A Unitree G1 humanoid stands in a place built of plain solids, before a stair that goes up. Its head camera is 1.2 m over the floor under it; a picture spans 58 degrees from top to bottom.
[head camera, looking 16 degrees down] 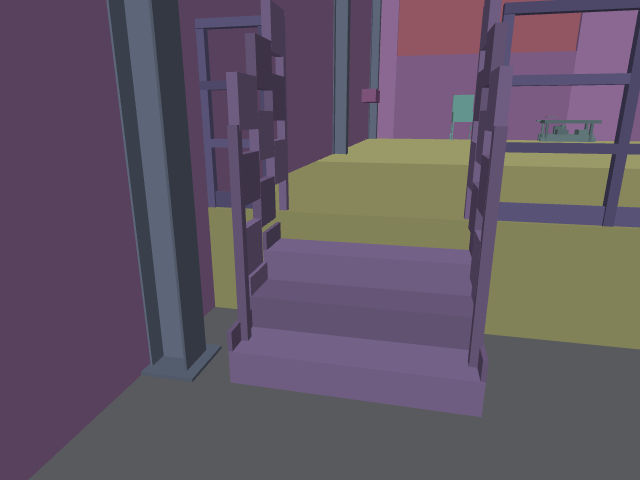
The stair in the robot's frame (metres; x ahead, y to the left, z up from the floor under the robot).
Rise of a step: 0.17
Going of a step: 0.25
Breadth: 1.12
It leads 13 degrees to the right of straight ahead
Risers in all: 4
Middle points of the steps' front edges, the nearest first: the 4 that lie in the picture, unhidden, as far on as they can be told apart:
1.64 -0.12 0.17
1.89 -0.18 0.33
2.13 -0.23 0.50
2.38 -0.29 0.66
